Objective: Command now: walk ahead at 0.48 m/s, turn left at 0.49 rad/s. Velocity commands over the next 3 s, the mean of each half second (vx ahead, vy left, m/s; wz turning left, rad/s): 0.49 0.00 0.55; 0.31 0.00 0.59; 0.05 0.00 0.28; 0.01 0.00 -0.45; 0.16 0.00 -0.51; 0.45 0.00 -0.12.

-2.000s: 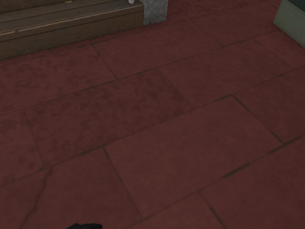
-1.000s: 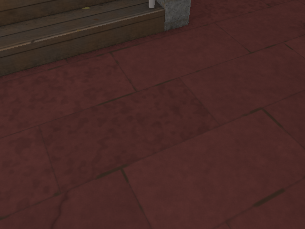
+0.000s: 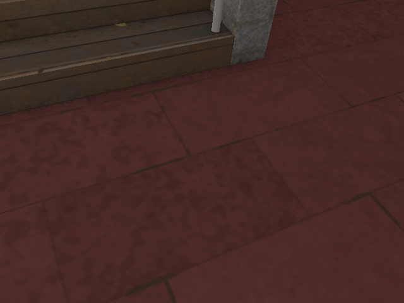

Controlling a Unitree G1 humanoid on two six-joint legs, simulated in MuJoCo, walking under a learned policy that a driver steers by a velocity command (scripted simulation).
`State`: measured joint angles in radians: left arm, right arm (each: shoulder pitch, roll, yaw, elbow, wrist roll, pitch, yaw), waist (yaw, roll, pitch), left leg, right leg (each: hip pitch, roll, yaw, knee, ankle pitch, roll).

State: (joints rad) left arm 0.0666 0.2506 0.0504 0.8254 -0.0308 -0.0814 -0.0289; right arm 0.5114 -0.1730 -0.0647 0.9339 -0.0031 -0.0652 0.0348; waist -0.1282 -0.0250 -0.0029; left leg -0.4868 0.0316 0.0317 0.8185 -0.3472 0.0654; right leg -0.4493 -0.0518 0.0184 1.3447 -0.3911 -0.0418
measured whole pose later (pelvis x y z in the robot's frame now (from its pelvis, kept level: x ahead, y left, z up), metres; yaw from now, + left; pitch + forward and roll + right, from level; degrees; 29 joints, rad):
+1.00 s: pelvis +0.51 +0.10 +0.01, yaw +35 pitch +3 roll -2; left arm 0.15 0.30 0.06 0.82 0.00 -0.04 0.01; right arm 0.11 -0.30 -0.07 0.57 -0.01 -0.02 0.03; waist 0.03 0.01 0.08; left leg -0.53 -0.03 0.00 0.61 -0.13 0.08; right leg -0.31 -0.04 -0.07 1.05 -0.57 0.04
